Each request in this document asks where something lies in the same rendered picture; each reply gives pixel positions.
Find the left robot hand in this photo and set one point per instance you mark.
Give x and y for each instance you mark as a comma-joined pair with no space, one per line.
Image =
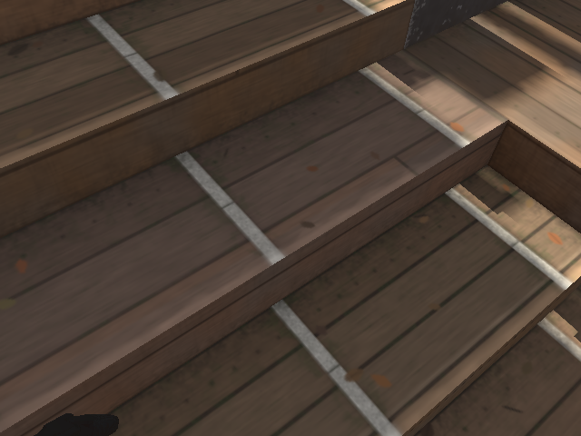
83,425

